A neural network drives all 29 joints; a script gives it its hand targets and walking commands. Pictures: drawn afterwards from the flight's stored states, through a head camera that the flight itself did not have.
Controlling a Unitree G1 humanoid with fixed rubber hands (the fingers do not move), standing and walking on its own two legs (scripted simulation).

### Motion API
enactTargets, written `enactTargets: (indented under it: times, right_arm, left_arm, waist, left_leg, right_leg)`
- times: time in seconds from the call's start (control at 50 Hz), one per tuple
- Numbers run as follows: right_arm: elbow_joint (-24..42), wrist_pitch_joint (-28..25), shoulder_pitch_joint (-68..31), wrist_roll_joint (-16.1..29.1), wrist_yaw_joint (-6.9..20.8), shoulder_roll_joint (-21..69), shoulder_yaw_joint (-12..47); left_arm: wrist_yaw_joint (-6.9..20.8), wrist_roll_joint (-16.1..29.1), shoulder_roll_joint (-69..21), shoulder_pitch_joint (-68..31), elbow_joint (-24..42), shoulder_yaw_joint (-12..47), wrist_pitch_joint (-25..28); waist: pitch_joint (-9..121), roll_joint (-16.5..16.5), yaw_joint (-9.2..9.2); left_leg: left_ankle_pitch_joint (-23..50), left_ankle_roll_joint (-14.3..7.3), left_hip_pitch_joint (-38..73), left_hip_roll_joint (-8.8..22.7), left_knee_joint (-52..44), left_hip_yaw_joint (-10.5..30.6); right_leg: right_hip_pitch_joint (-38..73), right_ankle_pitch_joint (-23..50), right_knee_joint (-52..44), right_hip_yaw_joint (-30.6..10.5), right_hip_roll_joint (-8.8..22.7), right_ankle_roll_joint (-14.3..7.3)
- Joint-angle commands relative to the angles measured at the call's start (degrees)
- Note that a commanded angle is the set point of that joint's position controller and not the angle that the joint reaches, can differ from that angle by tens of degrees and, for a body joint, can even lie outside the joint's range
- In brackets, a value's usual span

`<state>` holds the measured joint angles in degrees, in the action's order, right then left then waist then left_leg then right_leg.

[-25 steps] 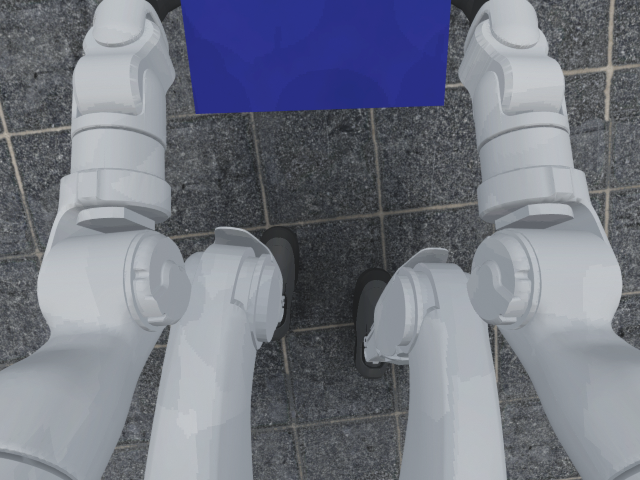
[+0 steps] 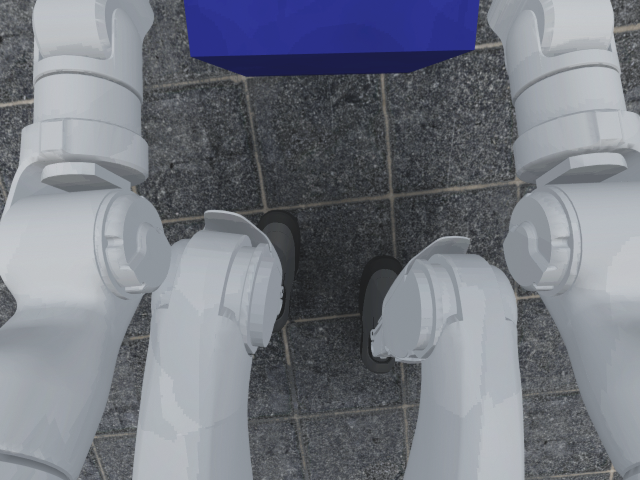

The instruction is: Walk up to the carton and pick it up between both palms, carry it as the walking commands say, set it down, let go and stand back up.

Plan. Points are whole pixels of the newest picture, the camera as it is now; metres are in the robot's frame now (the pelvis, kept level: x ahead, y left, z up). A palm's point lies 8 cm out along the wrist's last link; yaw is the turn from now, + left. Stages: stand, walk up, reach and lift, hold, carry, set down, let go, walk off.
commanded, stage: set down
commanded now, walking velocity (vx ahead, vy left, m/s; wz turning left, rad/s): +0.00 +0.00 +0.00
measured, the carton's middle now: out of the picture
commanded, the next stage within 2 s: none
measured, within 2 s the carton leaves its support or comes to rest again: neither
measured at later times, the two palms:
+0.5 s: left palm out of the picture +0.54 +0.25 -0.15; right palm out of the picture +0.59 -0.08 -0.16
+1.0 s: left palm out of the picture +0.54 +0.25 -0.16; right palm out of the picture +0.59 -0.08 -0.17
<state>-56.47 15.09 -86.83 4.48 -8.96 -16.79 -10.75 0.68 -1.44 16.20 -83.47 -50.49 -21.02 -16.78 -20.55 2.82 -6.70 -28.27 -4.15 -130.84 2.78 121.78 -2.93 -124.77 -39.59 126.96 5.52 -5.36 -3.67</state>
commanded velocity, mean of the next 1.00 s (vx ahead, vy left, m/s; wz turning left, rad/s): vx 0.00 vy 0.00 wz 0.00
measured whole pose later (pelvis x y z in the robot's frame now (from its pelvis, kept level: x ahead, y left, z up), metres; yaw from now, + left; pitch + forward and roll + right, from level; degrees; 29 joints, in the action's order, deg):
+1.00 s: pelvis +0.00 +0.00 -0.01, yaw +0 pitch +33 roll +0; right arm -54.2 12.1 -89.2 -0.1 -2.3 -15.8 -18.9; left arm 9.7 -4.6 18.9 -88.0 -52.4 -26.8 -14.5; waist -28.2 3.2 -6.6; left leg -29.4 -3.1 -128.5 2.5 124.8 -2.7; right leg -122.8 -40.7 130.3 5.8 -5.8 -4.4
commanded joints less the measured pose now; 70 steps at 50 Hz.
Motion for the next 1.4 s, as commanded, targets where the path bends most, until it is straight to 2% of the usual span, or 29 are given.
enactTargets:
  times: [0.0, 0.22, 0.36, 0.6, 0.96, 1.26, 1.38]
  right_arm:
    - [8.98, -1.94, -32.33, 6.52, 16.77, 56.52, 18.63]
    - [5.88, -1.13, -29.43, 4.75, 17.58, 56.23, 16.78]
    - [4.91, -0.69, -26.86, 3.83, 18.08, 56.29, 16.59]
    - [1.16, 0.37, -23.32, 1.25, 18.96, 53.56, 13.99]
    - [-3.43, 1.34, -19.05, -1.86, 19.57, 50.15, 10.97]
    - [-4.84, 1.43, -17.52, -4.09, 19.04, 47.03, 8.60]
    - [-5.46, 0.63, -16.60, -4.69, 17.73, 41.23, 7.01]
  left_arm:
    - [14.62, 5.06, -47.30, -25.00, 1.95, 18.39, 0.41]
    - [16.47, 2.97, -46.20, -22.00, -1.74, 16.03, -0.40]
    - [17.09, 2.52, -46.85, -19.43, -3.06, 16.07, -0.70]
    - [17.54, 0.62, -45.32, -17.07, -6.06, 13.99, -1.45]
    - [18.21, -2.05, -42.67, -13.76, -10.03, 10.55, -2.05]
    - [18.02, -3.31, -39.25, -13.44, -11.12, 8.27, -1.77]
    - [16.52, -3.88, -33.99, -12.51, -11.13, 6.60, -0.75]
  waist:
    - [64.22, 2.91, -5.78]
    - [56.53, 2.98, -6.06]
    - [52.80, 2.45, -5.41]
    - [43.63, 2.15, -4.35]
    - [34.38, 2.15, -3.49]
    - [32.70, 2.16, -3.42]
    - [33.66, 1.99, -3.80]
  left_leg:
    - [23.45, 0.63, 46.44, -5.87, -4.03, 3.63]
    - [19.25, 0.60, 41.30, -5.46, -3.31, 2.80]
    - [19.15, 0.79, 41.01, -5.59, -2.58, 3.00]
    - [13.56, 0.90, 39.22, -5.53, -2.76, 3.29]
    - [8.55, 0.53, 36.28, -5.14, -2.81, 3.94]
    - [6.92, 0.81, 34.88, -4.93, -2.42, 4.20]
    - [7.14, 1.28, 35.68, -4.69, -2.51, 4.29]
  right_leg:
    - [18.43, 17.12, -11.92, -5.34, -3.46, 2.31]
    - [18.66, 15.08, -11.70, -6.02, -3.25, 2.14]
    - [17.21, 14.73, -11.04, -5.85, -3.30, 2.22]
    - [13.88, 9.66, -11.05, -6.26, -3.09, 2.04]
    - [11.83, 6.02, -11.28, -7.22, -2.71, 1.83]
    - [12.83, 5.38, -11.27, -7.70, -2.47, 2.01]
    - [13.11, 5.52, -11.25, -7.47, -2.17, 2.43]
